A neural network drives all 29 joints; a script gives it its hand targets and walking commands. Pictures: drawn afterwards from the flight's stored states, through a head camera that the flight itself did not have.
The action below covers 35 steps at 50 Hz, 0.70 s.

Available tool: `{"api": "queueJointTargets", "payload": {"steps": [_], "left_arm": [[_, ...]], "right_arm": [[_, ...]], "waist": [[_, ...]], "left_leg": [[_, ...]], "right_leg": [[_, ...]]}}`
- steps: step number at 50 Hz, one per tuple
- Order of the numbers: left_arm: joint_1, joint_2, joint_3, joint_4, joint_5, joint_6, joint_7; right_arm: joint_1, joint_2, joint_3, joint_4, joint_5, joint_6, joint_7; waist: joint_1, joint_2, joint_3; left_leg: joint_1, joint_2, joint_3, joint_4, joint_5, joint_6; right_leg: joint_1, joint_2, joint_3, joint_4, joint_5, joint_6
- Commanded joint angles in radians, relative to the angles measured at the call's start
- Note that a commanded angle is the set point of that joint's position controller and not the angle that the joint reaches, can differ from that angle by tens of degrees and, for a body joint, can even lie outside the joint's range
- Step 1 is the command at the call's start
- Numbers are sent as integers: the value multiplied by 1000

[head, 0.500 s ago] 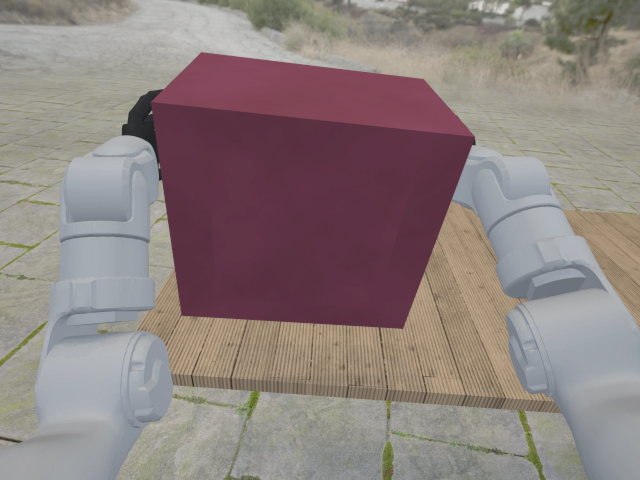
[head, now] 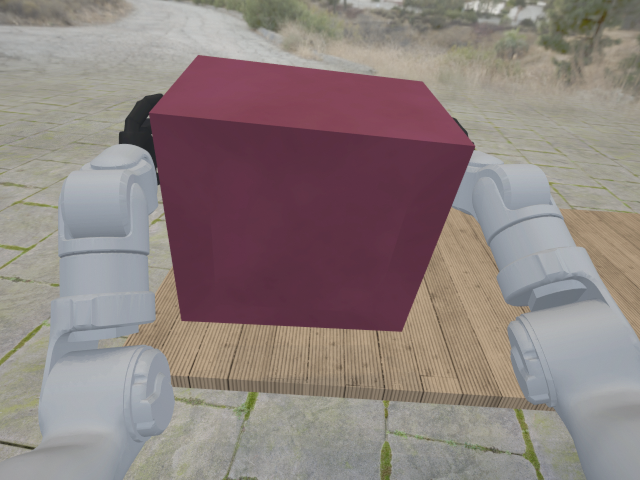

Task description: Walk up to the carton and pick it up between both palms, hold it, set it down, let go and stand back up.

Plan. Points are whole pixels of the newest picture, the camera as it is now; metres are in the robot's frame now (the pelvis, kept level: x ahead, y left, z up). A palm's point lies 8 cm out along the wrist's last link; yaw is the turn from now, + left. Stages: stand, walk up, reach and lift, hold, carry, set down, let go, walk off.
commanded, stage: hold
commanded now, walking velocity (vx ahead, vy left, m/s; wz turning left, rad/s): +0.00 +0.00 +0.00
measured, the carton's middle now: (304, 199) +0.37 +0.01 +0.28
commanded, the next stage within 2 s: none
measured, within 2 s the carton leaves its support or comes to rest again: neither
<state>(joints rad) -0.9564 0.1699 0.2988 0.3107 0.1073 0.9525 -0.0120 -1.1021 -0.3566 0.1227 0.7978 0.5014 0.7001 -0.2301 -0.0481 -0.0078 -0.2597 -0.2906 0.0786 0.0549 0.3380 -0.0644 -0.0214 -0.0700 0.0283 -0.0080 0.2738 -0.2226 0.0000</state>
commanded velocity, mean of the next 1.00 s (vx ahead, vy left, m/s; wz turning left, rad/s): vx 0.00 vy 0.00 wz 0.00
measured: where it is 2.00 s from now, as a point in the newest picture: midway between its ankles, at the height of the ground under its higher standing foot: outside the picture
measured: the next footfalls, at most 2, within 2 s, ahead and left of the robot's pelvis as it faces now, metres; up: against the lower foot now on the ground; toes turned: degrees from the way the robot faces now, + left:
none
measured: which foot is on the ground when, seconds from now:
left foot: down 0.00-1.00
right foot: down 0.00-1.00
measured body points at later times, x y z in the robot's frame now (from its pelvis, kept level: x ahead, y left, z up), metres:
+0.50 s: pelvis +0.00 +0.00 +0.00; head -0.09 +0.02 +0.44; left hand +0.38 +0.19 +0.33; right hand +0.39 -0.17 +0.32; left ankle +0.07 +0.13 -0.75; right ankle -0.05 -0.12 -0.75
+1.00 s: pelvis +0.00 +0.00 +0.00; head -0.09 +0.01 +0.44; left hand +0.38 +0.18 +0.33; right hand +0.39 -0.18 +0.31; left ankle +0.07 +0.13 -0.75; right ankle -0.05 -0.12 -0.75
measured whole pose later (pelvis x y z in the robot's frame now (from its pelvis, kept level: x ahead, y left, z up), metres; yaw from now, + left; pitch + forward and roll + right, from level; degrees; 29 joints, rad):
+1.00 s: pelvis +0.00 +0.00 +0.00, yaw +0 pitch +1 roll -1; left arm -1.01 0.17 0.31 0.41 0.12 0.94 -0.01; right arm -1.15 -0.36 0.12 0.88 0.50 0.70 -0.21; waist -0.03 0.01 -0.26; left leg -0.29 0.07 0.06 0.33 -0.06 -0.02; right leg -0.07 0.02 0.00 0.27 -0.22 0.00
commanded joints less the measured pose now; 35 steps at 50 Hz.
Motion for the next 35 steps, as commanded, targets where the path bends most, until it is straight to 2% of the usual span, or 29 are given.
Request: {"api": "queueJointTargets", "payload": {"steps": [1,2,3,4,6,7,8,9,10,11,12,14,15,17,18,20,21,22,24,25,28,29,30,33,34,35], "left_arm": [[-700,-456,-300,-68,-162,-60,-142],[-721,-467,-308,-82,-166,-64,-150],[-717,-468,-311,-23,-168,-62,-154],[-771,-492,-344,-67,-189,-70,-153],[-774,-503,-343,-61,-201,-80,-143],[-771,-506,-353,-59,-207,-79,-141],[-741,-494,-314,-13,-193,-74,-143],[-757,-490,-304,3,-190,-72,-147],[-738,-453,-283,16,-172,-75,-148],[-775,-471,-303,-12,-184,-80,-148],[-769,-467,-291,-5,-185,-84,-148],[-748,-459,-278,21,-168,-81,-151],[-735,-473,-303,11,-182,-84,-151],[-745,-491,-291,5,-188,-85,-152],[-717,-484,-280,45,-173,-81,-155],[-724,-479,-287,4,-171,-89,-154],[-746,-497,-322,-48,-185,-91,-148],[-760,-511,-335,-62,-199,-88,-144],[-739,-499,-323,-67,-186,-76,-142],[-725,-507,-346,-77,-194,-75,-142],[-738,-502,-348,-102,-213,-78,-141],[-741,-523,-357,-105,-220,-77,-138],[-756,-511,-357,-110,-209,-78,-132],[-737,-528,-347,-121,-202,-68,-120],[-733,-516,-357,-148,-200,-67,-117],[-715,-510,-341,-117,-192,-60,-115]], "right_arm": [[-864,573,56,-331,160,-34,169],[-877,573,69,-355,155,-40,169],[-912,580,63,-341,151,-41,168],[-935,598,62,-361,162,-46,172],[-958,603,61,-390,164,-47,171],[-945,603,66,-372,173,-43,171],[-942,587,58,-365,169,-37,170],[-947,576,50,-339,161,-35,171],[-909,571,49,-297,147,-30,176],[-943,584,50,-309,153,-39,177],[-923,593,43,-297,156,-39,177],[-937,580,50,-300,159,-40,177],[-938,581,60,-334,170,-49,176],[-957,580,48,-357,165,-50,169],[-937,561,35,-321,147,-46,169],[-929,563,52,-343,149,-55,175],[-930,565,57,-347,157,-57,175],[-945,576,66,-370,178,-59,170],[-919,560,63,-360,177,-51,167],[-884,568,62,-345,182,-49,167],[-903,569,58,-391,176,-52,169],[-950,567,74,-443,182,-55,171],[-935,580,64,-399,184,-43,172],[-925,565,68,-413,185,-51,176],[-919,573,89,-414,196,-52,177],[-923,559,67,-416,184,-48,178]], "waist": [[2,18,-231],[5,17,-257],[4,20,-243],[-4,32,-285],[-1,40,-313],[-6,51,-321],[10,30,-286],[6,35,-270],[9,12,-241],[12,31,-271],[5,14,-281],[19,25,-285],[14,37,-297],[11,17,-312],[10,18,-269],[6,20,-301],[-12,33,-336],[-15,55,-360],[-9,64,-318],[-24,74,-290],[-26,51,-330],[-14,42,-356],[-14,49,-340],[-5,81,-335],[0,68,-367],[1,76,-341]], "left_leg": [[445,-73,-54,21,116,26],[427,-71,-47,31,109,26],[413,-72,-49,23,75,26],[430,-70,-62,22,93,23],[451,-69,-58,40,113,17],[446,-70,-61,42,131,19],[430,-72,-57,41,112,20],[422,-71,-57,30,85,22],[407,-75,-50,21,47,28],[411,-69,-53,26,82,27],[416,-71,-56,33,89,29],[425,-69,-53,30,109,33],[429,-70,-57,35,126,26],[437,-70,-56,42,136,20],[420,-71,-59,37,119,22],[446,-67,-58,34,137,23],[464,-66,-66,44,177,9],[482,-68,-63,57,217,3],[470,-64,-62,53,211,1],[456,-65,-66,49,210,4],[450,-70,-65,51,197,5],[458,-65,-71,56,203,2],[471,-68,-67,53,188,8],[464,-64,-72,50,206,-3],[488,-71,-65,59,202,3],[470,-69,-61,52,175,4]], "right_leg": [[-229,45,42,-82,227,52],[-216,46,38,-73,210,57],[-219,39,42,-84,169,50],[-232,46,39,-76,173,44],[-231,45,46,-81,191,47],[-223,48,49,-76,208,45],[-228,44,55,-78,189,47],[-226,39,52,-80,163,50],[-237,36,52,-90,133,52],[-240,42,47,-80,151,48],[-235,39,51,-80,170,52],[-218,45,45,-77,188,54],[-216,42,52,-77,212,49],[-205,52,41,-76,210,51],[-210,51,42,-79,193,46],[-209,48,44,-83,207,41],[-202,57,37,-71,234,40],[-182,55,37,-70,276,41],[-188,60,33,-68,261,44],[-196,53,41,-76,267,37],[-183,57,37,-71,266,43],[-173,64,36,-67,261,42],[-192,61,41,-72,246,43],[-191,55,36,-69,248,40],[-187,59,37,-64,245,42],[-211,59,36,-69,221,43]]}}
